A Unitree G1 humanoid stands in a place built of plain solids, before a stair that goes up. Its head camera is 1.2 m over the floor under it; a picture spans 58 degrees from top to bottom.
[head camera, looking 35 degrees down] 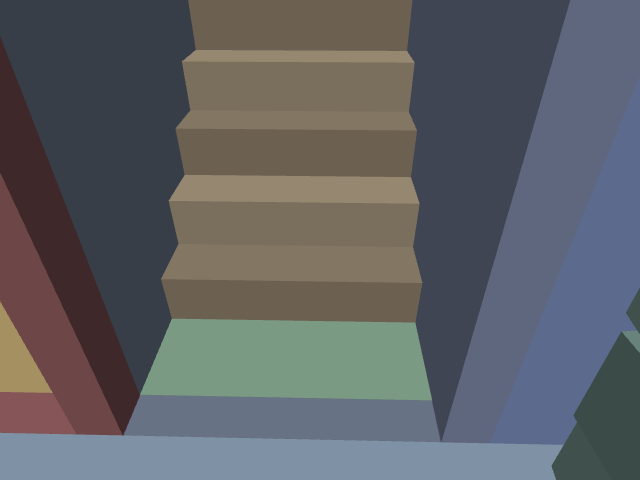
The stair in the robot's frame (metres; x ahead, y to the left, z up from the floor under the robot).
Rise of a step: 0.20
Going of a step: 0.22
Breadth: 0.93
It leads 1 degrees to the right of straight ahead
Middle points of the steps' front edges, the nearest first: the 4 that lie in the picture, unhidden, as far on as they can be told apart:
1.18 0.10 0.20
1.39 0.10 0.40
1.61 0.09 0.59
1.82 0.09 0.79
